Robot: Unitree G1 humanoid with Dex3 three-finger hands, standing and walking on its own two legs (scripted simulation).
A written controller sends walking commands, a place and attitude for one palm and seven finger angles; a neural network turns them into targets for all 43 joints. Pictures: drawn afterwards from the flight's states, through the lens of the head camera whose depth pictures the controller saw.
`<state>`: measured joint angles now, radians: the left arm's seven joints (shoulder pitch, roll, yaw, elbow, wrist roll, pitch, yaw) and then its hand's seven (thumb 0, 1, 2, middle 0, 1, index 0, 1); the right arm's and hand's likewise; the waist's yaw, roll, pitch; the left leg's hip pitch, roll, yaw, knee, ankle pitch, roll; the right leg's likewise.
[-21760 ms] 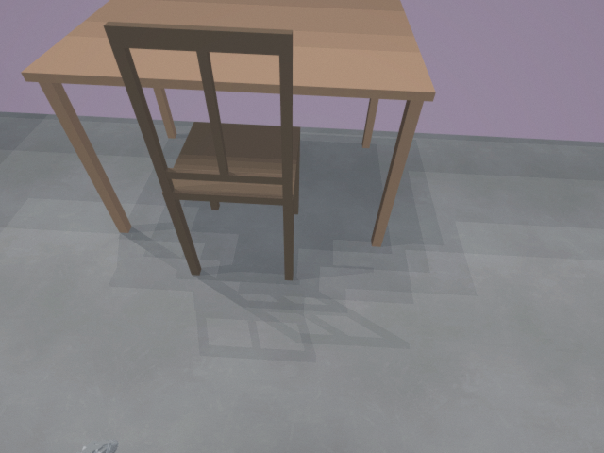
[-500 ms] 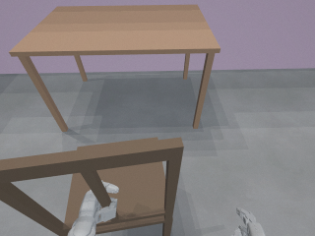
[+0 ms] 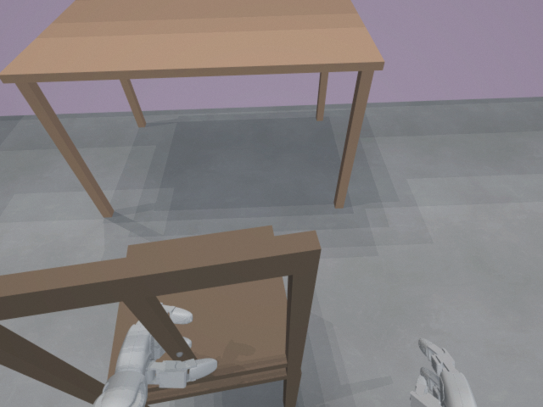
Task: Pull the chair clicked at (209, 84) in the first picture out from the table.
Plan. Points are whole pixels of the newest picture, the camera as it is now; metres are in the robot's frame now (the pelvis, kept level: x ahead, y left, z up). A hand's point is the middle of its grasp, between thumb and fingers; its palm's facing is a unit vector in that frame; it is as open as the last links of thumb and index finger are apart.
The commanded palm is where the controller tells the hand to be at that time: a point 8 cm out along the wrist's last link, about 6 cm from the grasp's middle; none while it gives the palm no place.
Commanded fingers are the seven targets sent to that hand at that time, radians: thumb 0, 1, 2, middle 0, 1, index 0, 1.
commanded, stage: open the thumb and straighten the fingers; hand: left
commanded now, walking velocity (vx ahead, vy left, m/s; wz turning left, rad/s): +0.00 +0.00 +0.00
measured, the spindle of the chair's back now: (174, 343) +0.23 +0.16 -0.03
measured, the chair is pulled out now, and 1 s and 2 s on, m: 0.65 0.65 0.65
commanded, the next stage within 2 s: draw the fingers out of the gap in 0.42 s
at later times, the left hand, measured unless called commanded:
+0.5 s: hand (175, 362) +0.21 +0.16 -0.05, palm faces +0.07 -0.99 -0.16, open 17.3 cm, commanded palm +0.18 +0.21 -0.03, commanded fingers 0.00 -0.55 0.20 0.00 0.00 0.00 0.00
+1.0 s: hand out of the picture +0.14 +0.16 -0.05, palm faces +0.10 -0.98 -0.15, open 17.5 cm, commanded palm +0.10 +0.20 -0.03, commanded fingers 0.00 -0.55 0.20 0.00 0.00 0.00 0.00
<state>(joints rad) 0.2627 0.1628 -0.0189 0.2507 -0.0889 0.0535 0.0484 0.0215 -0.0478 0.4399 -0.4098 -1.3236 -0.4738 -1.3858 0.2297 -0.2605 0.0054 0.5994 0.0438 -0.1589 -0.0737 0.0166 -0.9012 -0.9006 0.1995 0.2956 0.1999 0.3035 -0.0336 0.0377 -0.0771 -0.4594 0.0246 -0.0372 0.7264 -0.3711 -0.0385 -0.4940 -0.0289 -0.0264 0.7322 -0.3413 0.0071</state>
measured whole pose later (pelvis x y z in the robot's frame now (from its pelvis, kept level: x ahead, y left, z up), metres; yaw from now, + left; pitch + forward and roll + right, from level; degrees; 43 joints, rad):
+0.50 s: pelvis +0.02 +0.01 -0.02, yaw +2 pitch +11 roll -1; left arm 0.44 0.16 -0.07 -0.07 -0.06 0.21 0.07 -0.01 -0.53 0.20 -0.03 -0.09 -0.03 -0.10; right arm 0.26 -0.24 0.03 0.53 0.02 -0.20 -0.11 0.02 -0.90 -0.90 0.20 0.30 0.20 0.30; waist -0.02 0.04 -0.14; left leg -0.62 0.00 -0.07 0.92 -0.49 -0.03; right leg -0.63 -0.05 -0.06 0.90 -0.46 0.02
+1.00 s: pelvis +0.02 +0.01 -0.04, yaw +2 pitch +12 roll -2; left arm 0.76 0.17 -0.10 -0.28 -0.03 0.17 0.06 -0.01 -0.53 0.20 0.00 0.00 0.00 0.00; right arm 0.26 -0.21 0.01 0.48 0.03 -0.16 -0.12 0.02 -0.90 -0.90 0.20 0.30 0.20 0.30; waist -0.01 0.04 -0.19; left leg -0.70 0.00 -0.09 1.02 -0.53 -0.02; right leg -0.69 -0.05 -0.07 0.97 -0.49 0.02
